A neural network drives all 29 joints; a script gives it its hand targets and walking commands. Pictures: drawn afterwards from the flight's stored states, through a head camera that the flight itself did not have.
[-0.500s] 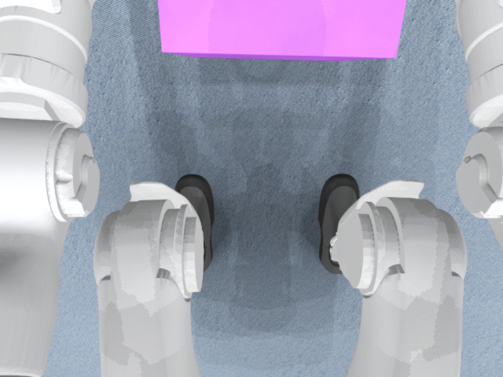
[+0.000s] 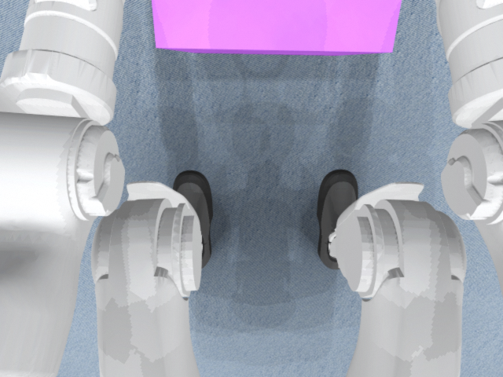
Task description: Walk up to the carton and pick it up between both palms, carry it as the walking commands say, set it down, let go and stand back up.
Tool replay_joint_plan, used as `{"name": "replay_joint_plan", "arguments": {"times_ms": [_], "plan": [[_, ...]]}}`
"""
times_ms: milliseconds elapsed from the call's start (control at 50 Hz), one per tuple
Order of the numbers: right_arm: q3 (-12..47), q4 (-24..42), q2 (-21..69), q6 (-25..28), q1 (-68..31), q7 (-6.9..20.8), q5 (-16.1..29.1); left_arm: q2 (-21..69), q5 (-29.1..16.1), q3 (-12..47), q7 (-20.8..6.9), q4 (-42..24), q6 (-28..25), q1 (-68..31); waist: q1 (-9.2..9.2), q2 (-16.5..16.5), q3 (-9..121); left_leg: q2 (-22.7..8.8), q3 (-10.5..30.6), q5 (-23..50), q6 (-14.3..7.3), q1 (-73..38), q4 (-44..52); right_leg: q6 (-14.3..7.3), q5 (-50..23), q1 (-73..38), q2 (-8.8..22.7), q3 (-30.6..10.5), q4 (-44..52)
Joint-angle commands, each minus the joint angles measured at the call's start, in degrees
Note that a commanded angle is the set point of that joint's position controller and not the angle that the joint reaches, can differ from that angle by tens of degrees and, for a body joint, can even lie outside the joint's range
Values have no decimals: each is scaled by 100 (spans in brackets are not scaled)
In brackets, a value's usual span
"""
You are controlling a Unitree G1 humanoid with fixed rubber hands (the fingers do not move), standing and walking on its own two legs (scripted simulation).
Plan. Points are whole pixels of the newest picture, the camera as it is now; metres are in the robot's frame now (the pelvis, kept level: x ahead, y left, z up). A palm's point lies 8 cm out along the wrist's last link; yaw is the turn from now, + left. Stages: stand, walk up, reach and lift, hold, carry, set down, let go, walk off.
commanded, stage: reach and lift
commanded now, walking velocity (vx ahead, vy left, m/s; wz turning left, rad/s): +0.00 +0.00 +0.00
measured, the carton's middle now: out of the picture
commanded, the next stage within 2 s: none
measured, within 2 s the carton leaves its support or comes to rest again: leaves its support in 0.86 s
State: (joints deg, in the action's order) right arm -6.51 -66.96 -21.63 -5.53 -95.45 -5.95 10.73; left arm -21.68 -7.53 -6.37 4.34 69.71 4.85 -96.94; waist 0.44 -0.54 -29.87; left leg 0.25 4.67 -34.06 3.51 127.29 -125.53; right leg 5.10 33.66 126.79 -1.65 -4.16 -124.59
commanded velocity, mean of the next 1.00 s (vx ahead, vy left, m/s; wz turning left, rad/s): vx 0.00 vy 0.00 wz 0.00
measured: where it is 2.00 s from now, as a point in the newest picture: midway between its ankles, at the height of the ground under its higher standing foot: (264, 234)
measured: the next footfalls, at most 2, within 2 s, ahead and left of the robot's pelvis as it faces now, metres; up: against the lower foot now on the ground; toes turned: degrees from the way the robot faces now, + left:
none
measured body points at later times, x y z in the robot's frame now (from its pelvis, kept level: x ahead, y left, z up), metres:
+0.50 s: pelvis +0.01 +0.00 -0.01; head +0.40 +0.01 +0.19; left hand +0.59 +0.18 -0.21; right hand +0.59 -0.15 -0.20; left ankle +0.11 +0.14 -0.34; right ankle +0.11 -0.14 -0.34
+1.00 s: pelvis +0.00 +0.00 +0.01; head +0.38 +0.01 +0.22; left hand +0.58 +0.19 -0.16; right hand +0.59 -0.14 -0.16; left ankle +0.11 +0.14 -0.34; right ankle +0.11 -0.14 -0.34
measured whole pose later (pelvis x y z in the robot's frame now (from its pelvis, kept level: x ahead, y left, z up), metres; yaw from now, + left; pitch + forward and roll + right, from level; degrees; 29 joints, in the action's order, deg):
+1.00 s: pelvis +0.00 +0.00 +0.01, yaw +1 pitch +33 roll +0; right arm -14.2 -56.0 -17.1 -14.7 -92.1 -7.7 6.2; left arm -22.3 -6.1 -7.0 4.1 57.9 16.4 -92.3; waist 1.1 -0.2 -29.8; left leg 0.9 4.6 -34.6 3.9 123.0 -124.6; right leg 4.6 34.3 122.9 -1.7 -4.5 -124.2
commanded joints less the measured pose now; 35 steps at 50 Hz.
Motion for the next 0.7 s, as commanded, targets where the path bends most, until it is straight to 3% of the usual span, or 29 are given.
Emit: {"name": "replay_joint_plan", "arguments": {"times_ms": [0, 20, 40, 60, 80, 100, 120, 200, 220, 240, 260, 280, 300, 320, 360, 380, 400, 420, 440, 460, 500, 520, 540, 580, 600, 620, 640, 660, 680], "plan": [[473, 1007, 1107, 114, -2334, 399, 105, 615, -67, 208, -292, -800, -63, -2115, 213, -247, 7298, 287, -763, 2212, -196, -3593, 923, -129, -2090, -3741, -282, 909, 623], [859, 965, 1873, 61, -2494, 589, 194, 1138, 15, 412, -449, -912, -92, -2139, 495, 101, 6908, 267, -900, 2408, -203, -3329, 787, -190, -2340, -3472, -289, 700, 567], [704, 1143, 1820, 66, -2588, 657, 132, 1615, -51, 469, -540, -914, -8, -1964, 179, -68, 7023, 301, -845, 2509, -175, -3887, 834, -105, -2149, -3346, -306, 981, 530], [722, 1067, 2269, 36, -2665, 731, 215, 1840, 14, 495, -597, -921, -17, -2226, 236, 73, 6936, 338, -875, 2409, -198, -3847, 801, -163, -2080, -3165, -319, 922, 535], [810, 801, 3032, -97, -2323, 932, 35, 2514, 171, 355, -811, -681, 108, -1764, 491, -172, 6737, 372, -949, 2420, -240, -3846, 801, -113, -1859, -3274, -379, 862, 684], [714, 909, 3293, -110, -2288, 1040, -32, 2913, 233, 501, -945, -639, 179, -1998, 181, 29, 6595, 312, -878, 2369, -243, -3966, 764, -128, -1821, -2812, -389, 984, 635], [804, 1139, 3819, -128, -2342, 1146, -209, 3338, 163, 628, -1114, -1266, 149, -2345, 125, -314, 6300, 413, -866, 2267, -270, -3201, 785, -187, -1984, -3015, -430, 940, 587], [807, 1099, 4761, -323, -2458, 1538, -157, 4401, 196, 620, -1488, -1195, 388, -2069, 344, 214, 6184, 475, -1016, 2287, -235, -3407, 776, -248, -1765, -2600, -443, 972, 495], [779, 687, 4777, -470, -2130, 1582, -197, 3977, 300, 596, -1492, -1045, 440, -2024, 330, 11, 6147, 417, -1000, 1926, -333, -3593, 801, -288, -1338, -2434, -472, 1039, 510], [764, 1114, 4871, -506, -2252, 1680, -319, 4169, 320, 565, -1616, -1306, 508, -1951, 426, -48, 5913, 449, -1058, 1949, -285, -3092, 762, -282, -1507, -2677, -441, 910, 655], [711, 1109, 4734, -501, -2320, 1695, -326, 4439, 223, 629, -1682, -1340, 545, -1875, 233, -37, 5737, 500, -1048, 2057, -233, -2993, 798, -259, -1611, -2676, -423, 1007, 526], [798, 1214, 5022, -575, -2341, 1750, -373, 4208, 330, 460, -1716, -1382, 558, -1859, 478, -321, 5460, 446, -1056, 1948, -323, -2703, 760, -255, -1462, -2384, -413, 989, 601], [723, 1378, 4888, -542, -2346, 1747, -247, 4479, 236, 612, -1754, -991, 669, -1677, 91, 49, 5913, 459, -828, 1966, -371, -3442, 794, -277, -1363, -2309, -370, 1103, 485], [901, 1394, 5023, -591, -2402, 1767, -188, 4401, 221, 561, -1770, -1272, 656, -1850, 291, 145, 6128, 391, -1029, 1986, -327, -3334, 576, -301, -1413, -2397, -385, 958, 544], [732, 1437, 4885, -648, -2450, 1815, -164, 4532, 278, 730, -1818, -1289, 772, -1670, 358, 449, 5882, 398, -1044, 1831, -345, -3182, 738, -347, -1266, -2292, -454, 909, 557], [935, 1152, 5047, -672, -2163, 1802, -95, 4309, 174, 753, -1816, -1618, 677, -1932, 444, -73, 5779, 412, -1004, 1806, -360, -2915, 746, -332, -1451, -2620, -408, 940, 443], [900, 1373, 4961, -616, -2276, 1800, -107, 4538, 149, 835, -1808, -1550, 684, -1859, 253, 282, 6048, 384, -1044, 1809, -338, -2752, 670, -404, -1573, -2634, -406, 867, 459], [1021, 1323, 5216, -674, -2114, 1801, -96, 4275, 50, 805, -1847, -1726, 631, -2165, 345, -193, 6144, 380, -1031, 1882, -384, -2792, 652, -323, -1742, -2872, -385, 940, 429], [905, 1262, 4900, -630, -2048, 1748, -141, 4553, 43, 916, -1839, -1511, 673, -1788, 70, 53, 6037, 380, -990, 2047, -374, -3186, 605, -334, -1599, -2469, -420, 993, 435], [1070, 1340, 5262, -707, -1919, 1802, -59, 4541, 157, 749, -1846, -1369, 739, -1542, 336, -175, 5899, 472, -1034, 2086, -372, -3054, 699, -257, -1707, -2832, -410, 1036, 461], [967, 1367, 5063, -675, -2334, 1840, -108, 4761, 132, 755, -1883, -1198, 824, -1691, 272, 201, 5965, 456, -998, 1820, -371, -3065, 768, -398, -1360, -2343, -414, 970, 608], [1076, 1367, 5011, -727, -2321, 1823, -175, 4725, 35, 780, -1899, -1412, 807, -1747, 137, -131, 5828, 447, -941, 1830, -361, -2947, 715, -372, -1400, -2618, -381, 1016, 531], [1100, 1638, 4796, -645, -2332, 1744, -27, 4521, -126, 938, -1886, -1640, 752, -2167, 178, 88, 6018, 350, -984, 1897, -318, -3168, 611, -386, -1470, -2614, -376, 937, 517], [1295, 1559, 5234, -704, -2354, 1794, 190, 4448, 9, 908, -1784, -1919, 693, -1900, 518, -54, 6260, 375, -1133, 2030, -389, -2939, 615, -304, -1699, -2877, -429, 848, 538], [1157, 1148, 5324, -793, -2169, 1816, 12, 4487, -55, 920, -1822, -1908, 706, -2195, 335, -405, 6123, 377, -1034, 1912, -393, -2974, 797, -271, -1698, -2924, -400, 1063, 407], [1124, 1286, 5557, -739, -2133, 1852, 92, 4617, 54, 950, -1749, -1692, 761, -1932, 419, 18, 6377, 399, -978, 2182, -379, -3459, 848, -282, -1823, -2690, -410, 1065, 439], [1234, 1717, 5141, -655, -2348, 1821, 66, 5217, -103, 1122, -1829, -1656, 838, -1799, 148, 268, 6654, 434, -945, 2534, -326, -3949, 600, -368, -1772, -2437, -444, 1037, 598], [1145, 1767, 5061, -670, -2528, 1759, 10, 4735, -150, 1097, -1796, -1823, 767, -2257, 281, 120, 6703, 383, -959, 2164, -336, -3601, 709, -412, -1641, -2685, -406, 1021, 521], [1244, 2025, 5266, -633, -2886, 1765, 191, 4860, -188, 1161, -1686, -2152, 738, -2440, 527, 394, 7315, 386, -985, 2530, -283, -3970, 761, -364, -2000, -2928, -425, 980, 439]]}}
